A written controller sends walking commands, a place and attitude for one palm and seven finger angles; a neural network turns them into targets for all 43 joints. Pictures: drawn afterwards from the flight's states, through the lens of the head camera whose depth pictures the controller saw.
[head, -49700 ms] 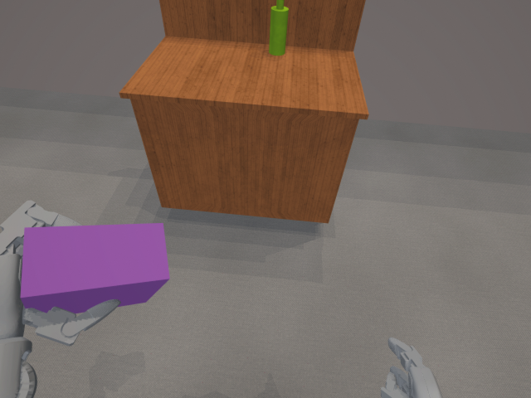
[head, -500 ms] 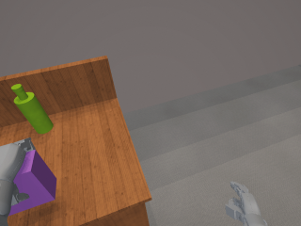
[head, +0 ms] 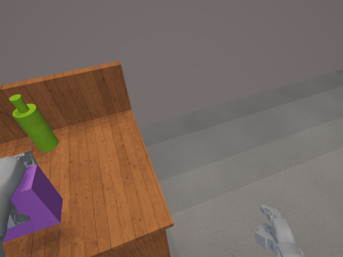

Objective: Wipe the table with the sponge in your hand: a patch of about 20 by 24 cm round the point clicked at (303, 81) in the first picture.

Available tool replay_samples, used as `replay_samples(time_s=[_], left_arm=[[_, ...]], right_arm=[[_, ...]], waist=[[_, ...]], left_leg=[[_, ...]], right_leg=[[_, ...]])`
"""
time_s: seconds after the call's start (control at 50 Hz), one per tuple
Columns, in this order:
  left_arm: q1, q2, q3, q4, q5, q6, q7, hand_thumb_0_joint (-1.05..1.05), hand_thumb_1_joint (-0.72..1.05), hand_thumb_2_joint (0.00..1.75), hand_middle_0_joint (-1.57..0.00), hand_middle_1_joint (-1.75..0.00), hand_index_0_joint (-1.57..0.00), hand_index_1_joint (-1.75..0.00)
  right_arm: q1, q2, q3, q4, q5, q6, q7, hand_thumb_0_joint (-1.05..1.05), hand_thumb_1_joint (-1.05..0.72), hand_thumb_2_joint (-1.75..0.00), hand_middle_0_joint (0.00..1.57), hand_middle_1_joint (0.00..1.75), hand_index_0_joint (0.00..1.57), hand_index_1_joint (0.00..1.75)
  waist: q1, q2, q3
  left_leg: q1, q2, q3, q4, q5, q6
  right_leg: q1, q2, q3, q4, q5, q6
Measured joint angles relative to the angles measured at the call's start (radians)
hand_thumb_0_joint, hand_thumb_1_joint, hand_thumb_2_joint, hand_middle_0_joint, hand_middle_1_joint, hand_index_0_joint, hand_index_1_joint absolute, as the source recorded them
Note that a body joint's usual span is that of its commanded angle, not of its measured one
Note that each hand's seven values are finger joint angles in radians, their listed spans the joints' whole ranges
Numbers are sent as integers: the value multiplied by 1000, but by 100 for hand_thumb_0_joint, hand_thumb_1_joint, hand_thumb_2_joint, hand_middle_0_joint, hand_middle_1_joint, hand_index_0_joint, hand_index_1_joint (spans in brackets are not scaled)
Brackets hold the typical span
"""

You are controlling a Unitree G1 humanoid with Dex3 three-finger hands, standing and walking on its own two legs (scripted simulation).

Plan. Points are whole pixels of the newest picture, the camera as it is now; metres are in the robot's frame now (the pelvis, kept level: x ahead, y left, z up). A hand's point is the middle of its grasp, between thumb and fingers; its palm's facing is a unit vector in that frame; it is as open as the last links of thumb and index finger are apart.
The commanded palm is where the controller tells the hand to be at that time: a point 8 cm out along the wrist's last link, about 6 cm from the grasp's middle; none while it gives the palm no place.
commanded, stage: bring the sponge back beside the body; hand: left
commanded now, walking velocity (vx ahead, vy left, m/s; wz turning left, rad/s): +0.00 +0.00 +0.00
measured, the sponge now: (22, 210) +0.15 +0.36 +0.05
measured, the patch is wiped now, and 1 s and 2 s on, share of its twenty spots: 1.00 1.00 1.00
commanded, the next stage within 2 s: step back with the hand held close in 1.50 s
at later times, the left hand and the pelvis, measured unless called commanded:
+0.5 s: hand (34, 192) +0.17 +0.32 +0.11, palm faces +0.05 -0.10 -0.99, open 10.7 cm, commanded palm +0.14 +0.32 +0.18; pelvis -0.01 +0.00 +0.00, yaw +0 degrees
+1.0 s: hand (60, 190) +0.19 +0.27 +0.11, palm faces +0.08 -0.12 -0.99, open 10.7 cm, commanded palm +0.15 +0.27 +0.18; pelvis -0.01 -0.02 +0.00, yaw -1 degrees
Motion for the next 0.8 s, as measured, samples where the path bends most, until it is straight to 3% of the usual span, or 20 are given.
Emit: replay_samples(time_s=[0.12,0.24,0.44,0.6,0.8], left_arm=[[27,-38,-36,-61,10,-13,35,-1,-57,107,-68,-128,-69,-131],[-24,-65,-75,-46,35,34,64,-1,-57,107,-68,-127,-69,-131],[-84,-85,-128,-20,52,124,26,-1,-57,107,-68,-128,-69,-131],[-65,-95,-149,-44,60,111,23,-1,-57,107,-68,-127,-69,-131],[-82,-131,-180,-39,71,145,42,-1,-57,107,-68,-127,-69,-131]], right_arm=[[9,2,-9,6,-3,-8,2,1,-91,-90,20,30,20,30],[-13,19,0,18,1,-5,8,1,-91,-90,20,30,20,30],[-47,27,27,8,0,-1,10,1,-91,-90,20,30,20,30],[-40,14,23,4,-4,-2,11,1,-91,-90,20,30,20,30],[-34,4,12,19,-2,-6,9,1,-91,-90,20,30,20,30]], waist=[[14,5,-6],[19,6,-10],[6,9,-9],[6,7,-7],[5,19,-5]], left_leg=[[-3,-6,-1,3,1,5],[-2,-9,0,-6,12,4],[13,-4,4,-28,30,-3],[22,6,4,-27,26,-11],[26,15,-2,-28,24,-21]], right_leg=[[0,-6,-1,0,2,5],[-4,-9,0,1,7,4],[-2,-5,4,1,15,-2],[4,6,4,5,12,-11],[7,14,-1,11,6,-21]])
